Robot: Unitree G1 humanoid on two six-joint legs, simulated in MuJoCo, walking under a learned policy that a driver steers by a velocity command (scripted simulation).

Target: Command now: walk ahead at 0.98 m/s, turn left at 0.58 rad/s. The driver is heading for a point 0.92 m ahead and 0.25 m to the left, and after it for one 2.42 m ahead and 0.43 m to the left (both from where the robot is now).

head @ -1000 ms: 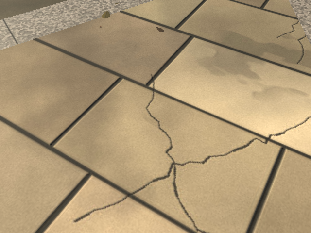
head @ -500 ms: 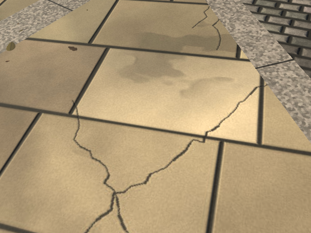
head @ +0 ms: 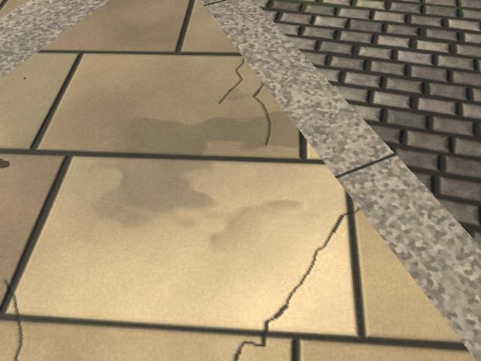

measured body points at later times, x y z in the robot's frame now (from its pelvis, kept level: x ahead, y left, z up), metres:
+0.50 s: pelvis +0.43 -0.02 +0.01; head +0.43 -0.01 +0.46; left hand +0.34 +0.27 -0.10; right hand +0.71 -0.20 -0.06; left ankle +0.41 +0.09 -0.61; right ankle +0.46 -0.16 -0.73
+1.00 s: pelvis +0.76 +0.24 +0.01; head +0.77 +0.25 +0.46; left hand +0.70 +0.54 -0.08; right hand +0.98 +0.09 -0.11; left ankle +0.71 +0.24 -0.73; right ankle +0.99 +0.18 -0.63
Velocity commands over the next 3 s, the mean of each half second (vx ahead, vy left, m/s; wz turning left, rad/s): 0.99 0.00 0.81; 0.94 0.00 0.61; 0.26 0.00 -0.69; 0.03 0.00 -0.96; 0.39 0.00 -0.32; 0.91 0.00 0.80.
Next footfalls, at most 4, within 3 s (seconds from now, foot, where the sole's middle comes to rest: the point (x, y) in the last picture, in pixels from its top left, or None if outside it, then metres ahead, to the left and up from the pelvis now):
0.30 right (312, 350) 0.49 -0.15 -0.76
0.76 left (161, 276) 0.74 0.27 -0.76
1.18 right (127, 182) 1.12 0.42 -0.76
1.72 left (74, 186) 1.11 0.61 -0.76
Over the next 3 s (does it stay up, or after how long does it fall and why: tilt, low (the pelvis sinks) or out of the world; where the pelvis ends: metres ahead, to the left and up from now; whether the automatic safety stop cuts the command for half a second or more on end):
stays up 1.51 0.34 0.01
